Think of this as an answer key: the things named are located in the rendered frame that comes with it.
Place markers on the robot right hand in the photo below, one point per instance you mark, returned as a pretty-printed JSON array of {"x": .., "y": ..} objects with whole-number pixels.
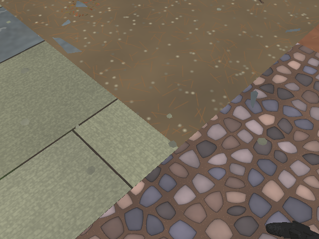
[{"x": 291, "y": 230}]

